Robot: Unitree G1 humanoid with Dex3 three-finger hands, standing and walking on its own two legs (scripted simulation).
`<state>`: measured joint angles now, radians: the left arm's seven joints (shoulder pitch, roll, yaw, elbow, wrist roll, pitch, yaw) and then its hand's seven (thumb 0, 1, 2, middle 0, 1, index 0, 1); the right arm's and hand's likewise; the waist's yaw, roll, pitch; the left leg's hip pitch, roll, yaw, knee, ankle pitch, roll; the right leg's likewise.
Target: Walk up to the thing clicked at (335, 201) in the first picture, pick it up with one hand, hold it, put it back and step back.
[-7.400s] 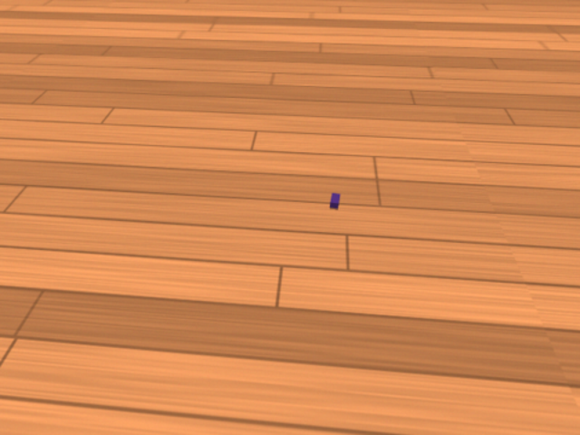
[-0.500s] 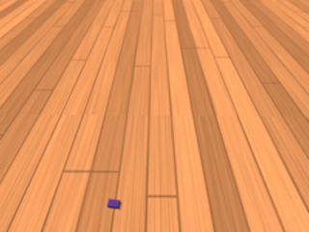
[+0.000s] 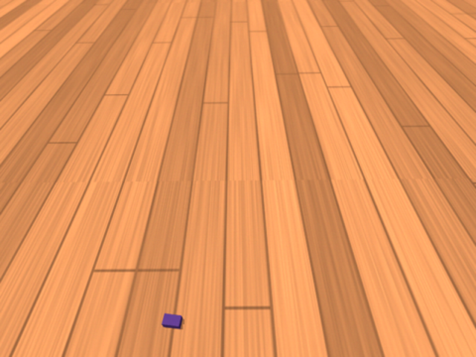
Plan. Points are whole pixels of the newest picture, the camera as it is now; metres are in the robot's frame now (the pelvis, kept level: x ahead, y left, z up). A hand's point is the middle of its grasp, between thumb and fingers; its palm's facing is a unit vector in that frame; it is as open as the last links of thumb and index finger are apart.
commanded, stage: stand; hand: left
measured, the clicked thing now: (172, 321) +0.42 +0.29 -0.77
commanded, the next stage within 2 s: none
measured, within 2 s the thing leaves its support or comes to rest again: neither
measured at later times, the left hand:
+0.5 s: hand out of the picture +0.07 +0.25 -0.15, palm faces -0.02 -0.94 -0.35, open 7.4 cm
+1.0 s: hand out of the picture +0.05 +0.25 -0.15, palm faces -0.03 -0.94 -0.35, open 7.4 cm
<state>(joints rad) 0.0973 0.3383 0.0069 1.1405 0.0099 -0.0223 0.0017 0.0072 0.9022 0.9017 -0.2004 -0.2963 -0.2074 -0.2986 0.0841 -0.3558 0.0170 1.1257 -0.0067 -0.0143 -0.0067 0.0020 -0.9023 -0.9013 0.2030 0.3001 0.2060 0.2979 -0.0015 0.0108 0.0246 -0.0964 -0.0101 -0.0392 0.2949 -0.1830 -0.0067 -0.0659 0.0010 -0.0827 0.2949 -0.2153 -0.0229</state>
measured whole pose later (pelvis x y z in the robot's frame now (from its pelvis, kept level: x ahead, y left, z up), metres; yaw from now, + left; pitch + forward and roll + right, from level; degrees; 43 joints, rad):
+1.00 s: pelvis -0.01 -0.01 +0.00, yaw -1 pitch -2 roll +0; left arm 0.13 0.34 0.01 1.15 0.01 -0.02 0.00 0.01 0.90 0.90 -0.20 -0.30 -0.21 -0.30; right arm 0.13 -0.35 0.02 1.13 -0.01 -0.01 0.00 0.00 -0.90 -0.90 0.20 0.30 0.21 0.30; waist 0.00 0.01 0.04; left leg -0.10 0.01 -0.03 0.29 -0.16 -0.02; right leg -0.07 0.02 -0.07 0.29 -0.19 -0.04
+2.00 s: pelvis +0.00 +0.00 +0.00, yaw -2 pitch -2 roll +0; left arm 0.12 0.34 0.00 1.14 0.01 -0.02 0.00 0.01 0.90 0.90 -0.20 -0.30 -0.21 -0.30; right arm 0.12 -0.35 0.02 1.12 -0.01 -0.01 -0.01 0.00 -0.90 -0.90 0.20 0.30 0.21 0.30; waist 0.00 0.01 0.04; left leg -0.08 0.00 -0.02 0.28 -0.18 -0.01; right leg -0.06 0.01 -0.06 0.29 -0.20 -0.03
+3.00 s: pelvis -0.01 +0.00 +0.00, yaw -2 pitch -2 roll +0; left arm 0.13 0.35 0.00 1.14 0.01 -0.02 0.00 0.01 0.90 0.90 -0.20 -0.30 -0.21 -0.30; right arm 0.13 -0.35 0.02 1.13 -0.01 -0.01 0.00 0.00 -0.90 -0.90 0.20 0.30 0.21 0.30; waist 0.00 0.01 0.04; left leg -0.08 0.01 -0.01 0.28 -0.17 -0.01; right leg -0.06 0.02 -0.05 0.28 -0.19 -0.03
